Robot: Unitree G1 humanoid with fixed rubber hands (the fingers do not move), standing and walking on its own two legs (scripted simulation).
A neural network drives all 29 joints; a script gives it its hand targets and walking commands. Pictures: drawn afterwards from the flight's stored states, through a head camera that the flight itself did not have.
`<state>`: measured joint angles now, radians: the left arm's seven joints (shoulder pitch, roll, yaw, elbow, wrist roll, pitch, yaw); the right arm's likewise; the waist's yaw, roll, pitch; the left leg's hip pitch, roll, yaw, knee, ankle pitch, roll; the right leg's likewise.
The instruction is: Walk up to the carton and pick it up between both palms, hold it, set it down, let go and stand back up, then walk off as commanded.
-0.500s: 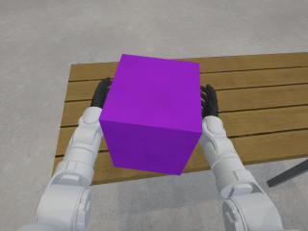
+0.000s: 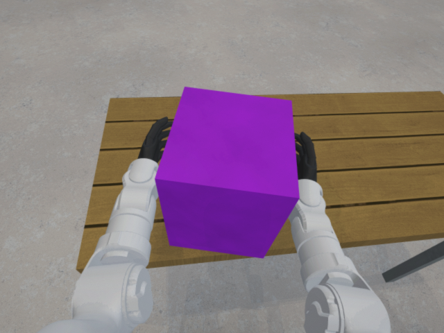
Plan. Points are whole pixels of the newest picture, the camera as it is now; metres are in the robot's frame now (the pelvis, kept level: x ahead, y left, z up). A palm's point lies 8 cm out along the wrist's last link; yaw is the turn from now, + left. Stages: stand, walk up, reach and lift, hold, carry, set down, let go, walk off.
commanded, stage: reach and lift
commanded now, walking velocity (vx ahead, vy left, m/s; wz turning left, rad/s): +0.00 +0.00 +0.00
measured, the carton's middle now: (226, 177) +0.38 -0.02 +0.04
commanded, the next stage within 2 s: none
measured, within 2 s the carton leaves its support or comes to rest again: leaves its support in 1.16 s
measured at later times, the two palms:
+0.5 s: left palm (147, 160) +0.41 +0.13 +0.07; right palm (301, 176) +0.36 -0.16 +0.07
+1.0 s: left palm (147, 160) +0.40 +0.13 +0.07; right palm (301, 176) +0.36 -0.16 +0.07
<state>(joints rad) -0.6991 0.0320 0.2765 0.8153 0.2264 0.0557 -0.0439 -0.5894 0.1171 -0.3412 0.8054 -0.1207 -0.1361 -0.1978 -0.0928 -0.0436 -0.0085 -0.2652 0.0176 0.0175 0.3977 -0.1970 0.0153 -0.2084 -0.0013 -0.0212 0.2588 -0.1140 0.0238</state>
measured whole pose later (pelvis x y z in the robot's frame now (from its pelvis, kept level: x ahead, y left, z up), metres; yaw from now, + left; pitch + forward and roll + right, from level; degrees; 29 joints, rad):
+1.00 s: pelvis +0.02 -0.01 +0.00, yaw +2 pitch +0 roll -1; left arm -0.60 -0.01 0.29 0.69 0.32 0.10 -0.08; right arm -0.50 0.12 -0.29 0.81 -0.10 -0.23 -0.20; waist -0.10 -0.07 0.03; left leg -0.13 0.01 0.00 0.33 -0.19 0.01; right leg -0.06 -0.01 -0.07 0.20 -0.12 0.02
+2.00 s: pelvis +0.01 -0.02 +0.00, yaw +3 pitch -2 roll -1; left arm -0.56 0.05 0.16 0.44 0.09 0.30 0.10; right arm -0.59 -0.04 0.02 0.67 0.22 0.02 -0.25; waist -0.09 -0.06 -0.04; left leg -0.13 0.03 -0.02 0.36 -0.20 -0.01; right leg -0.07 0.00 -0.09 0.25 -0.15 0.00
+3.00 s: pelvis -0.01 -0.02 +0.00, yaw +3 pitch -5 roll -1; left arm -0.83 0.03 0.31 0.46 0.22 0.68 0.07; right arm -0.91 -0.10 -0.06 0.81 0.27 0.36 -0.21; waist -0.10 -0.03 -0.05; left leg -0.10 0.02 -0.04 0.40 -0.20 -0.01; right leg -0.04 0.00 -0.08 0.29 -0.16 0.00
